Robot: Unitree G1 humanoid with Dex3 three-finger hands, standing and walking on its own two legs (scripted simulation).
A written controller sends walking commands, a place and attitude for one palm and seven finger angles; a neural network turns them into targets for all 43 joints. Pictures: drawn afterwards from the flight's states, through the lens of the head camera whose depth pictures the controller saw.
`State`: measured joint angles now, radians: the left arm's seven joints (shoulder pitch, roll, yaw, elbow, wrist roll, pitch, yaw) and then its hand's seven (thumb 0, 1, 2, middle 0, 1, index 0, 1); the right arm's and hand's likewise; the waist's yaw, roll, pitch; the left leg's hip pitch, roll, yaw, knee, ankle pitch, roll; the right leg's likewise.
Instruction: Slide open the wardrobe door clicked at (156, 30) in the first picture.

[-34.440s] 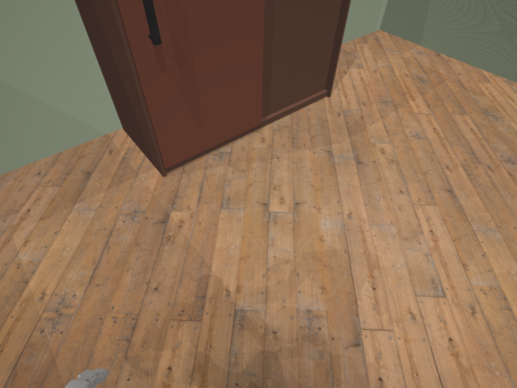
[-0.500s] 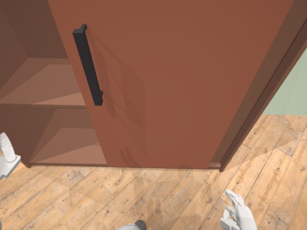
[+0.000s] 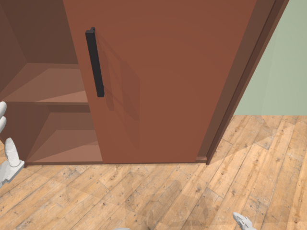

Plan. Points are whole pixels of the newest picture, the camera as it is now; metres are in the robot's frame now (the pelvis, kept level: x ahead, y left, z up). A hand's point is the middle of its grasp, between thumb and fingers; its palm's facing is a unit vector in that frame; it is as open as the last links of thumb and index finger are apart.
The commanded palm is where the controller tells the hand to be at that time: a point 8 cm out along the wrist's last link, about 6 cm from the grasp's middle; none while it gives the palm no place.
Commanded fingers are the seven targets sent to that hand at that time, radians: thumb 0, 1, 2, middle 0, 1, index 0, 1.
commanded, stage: stop stepping back and stand still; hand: left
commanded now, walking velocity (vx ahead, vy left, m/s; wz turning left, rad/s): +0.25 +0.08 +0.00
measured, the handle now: (97, 64) +0.69 +0.29 +0.09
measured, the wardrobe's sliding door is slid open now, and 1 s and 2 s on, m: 0.55 0.55 0.55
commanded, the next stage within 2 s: let the arm hang, fingers relaxed in 0.86 s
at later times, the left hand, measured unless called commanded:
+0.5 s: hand out of the picture +0.10 +0.28 +0.17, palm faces +0.54 -0.73 -0.42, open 7.4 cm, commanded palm +0.04 +0.31 +0.17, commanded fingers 0.00 0.90 0.90 -0.20 -0.30 -0.20 -0.30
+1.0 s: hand out of the picture +0.11 +0.29 +0.14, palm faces +0.45 -0.74 -0.51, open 7.4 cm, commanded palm none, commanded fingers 0.00 0.90 0.90 -0.20 -0.30 -0.20 -0.30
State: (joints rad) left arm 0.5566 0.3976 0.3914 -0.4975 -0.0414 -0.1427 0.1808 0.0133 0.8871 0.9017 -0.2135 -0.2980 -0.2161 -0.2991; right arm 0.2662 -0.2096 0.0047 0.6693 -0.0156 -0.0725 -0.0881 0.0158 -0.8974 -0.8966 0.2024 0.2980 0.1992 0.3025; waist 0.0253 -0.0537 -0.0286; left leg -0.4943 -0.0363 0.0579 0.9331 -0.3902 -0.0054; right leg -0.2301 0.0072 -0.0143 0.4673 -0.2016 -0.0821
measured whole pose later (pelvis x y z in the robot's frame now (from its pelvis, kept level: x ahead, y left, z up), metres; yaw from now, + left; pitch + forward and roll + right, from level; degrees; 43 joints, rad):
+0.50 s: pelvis -0.08 +0.01 -0.01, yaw +2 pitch -4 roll +1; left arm 0.47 0.39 0.40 -0.45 -0.03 -0.17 0.17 0.01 0.89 0.90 -0.21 -0.30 -0.21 -0.30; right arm 0.23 -0.18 0.03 0.70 -0.01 -0.11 -0.07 0.02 -0.90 -0.90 0.20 0.30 0.20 0.30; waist 0.03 0.00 0.03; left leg -0.50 0.04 0.04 1.02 -0.41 -0.01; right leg -0.27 -0.02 -0.11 0.60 -0.23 -0.08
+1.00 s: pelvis -0.08 +0.02 -0.01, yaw +4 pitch -1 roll +0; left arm 0.45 0.42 0.35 -0.32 0.00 -0.19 0.14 0.01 0.89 0.90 -0.21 -0.30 -0.21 -0.30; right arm 0.23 -0.21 0.00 0.71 0.00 -0.15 -0.02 0.01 -0.90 -0.90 0.20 0.30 0.20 0.30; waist 0.00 0.04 -0.01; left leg -0.33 0.05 0.06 0.66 -0.34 -0.01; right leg -0.30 -0.01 -0.10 0.57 -0.25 -0.04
